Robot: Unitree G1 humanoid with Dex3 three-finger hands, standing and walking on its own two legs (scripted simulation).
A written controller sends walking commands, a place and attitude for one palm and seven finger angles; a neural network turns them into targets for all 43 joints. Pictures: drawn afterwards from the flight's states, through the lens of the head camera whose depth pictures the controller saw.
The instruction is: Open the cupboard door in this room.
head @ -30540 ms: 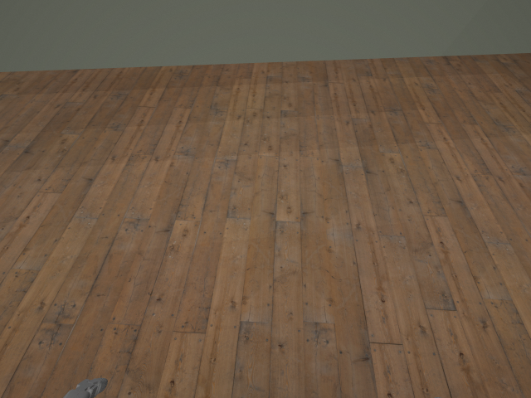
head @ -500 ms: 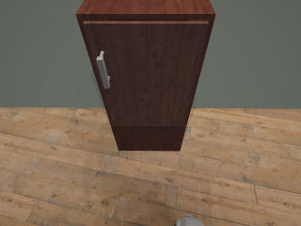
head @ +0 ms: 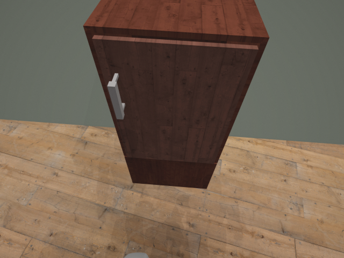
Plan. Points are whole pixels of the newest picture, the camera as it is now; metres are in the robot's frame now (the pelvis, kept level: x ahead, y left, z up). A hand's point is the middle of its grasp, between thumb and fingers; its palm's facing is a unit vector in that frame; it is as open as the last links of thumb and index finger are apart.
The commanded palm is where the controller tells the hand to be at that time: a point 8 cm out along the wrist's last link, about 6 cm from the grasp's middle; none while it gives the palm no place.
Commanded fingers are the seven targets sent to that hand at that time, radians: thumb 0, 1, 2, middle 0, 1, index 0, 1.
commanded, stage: come to a stop and stand still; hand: left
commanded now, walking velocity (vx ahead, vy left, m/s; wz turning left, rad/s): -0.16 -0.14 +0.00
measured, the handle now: (118, 97) +0.53 +0.22 +0.02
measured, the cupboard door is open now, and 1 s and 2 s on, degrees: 0 0 0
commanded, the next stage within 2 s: look again from close up in 0.98 s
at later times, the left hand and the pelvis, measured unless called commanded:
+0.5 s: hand out of the picture +0.01 +0.15 -0.16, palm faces -0.01 -0.97 -0.26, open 7.4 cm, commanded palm none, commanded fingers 0.00 0.90 0.90 -0.20 -0.30 -0.20 -0.30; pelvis -0.05 -0.04 +0.00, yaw -1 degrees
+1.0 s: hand out of the picture -0.07 +0.09 -0.17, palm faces +0.06 -0.98 -0.16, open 7.3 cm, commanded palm none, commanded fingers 0.00 0.90 0.90 -0.20 -0.30 -0.20 -0.30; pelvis -0.05 -0.07 +0.01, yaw +0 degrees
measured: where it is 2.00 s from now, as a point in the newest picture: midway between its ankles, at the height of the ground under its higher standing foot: outside the picture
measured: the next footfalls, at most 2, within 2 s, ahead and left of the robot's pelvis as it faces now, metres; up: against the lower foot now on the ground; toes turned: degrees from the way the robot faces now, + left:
right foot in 0.44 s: -0.05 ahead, -0.15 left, +0.00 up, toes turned -4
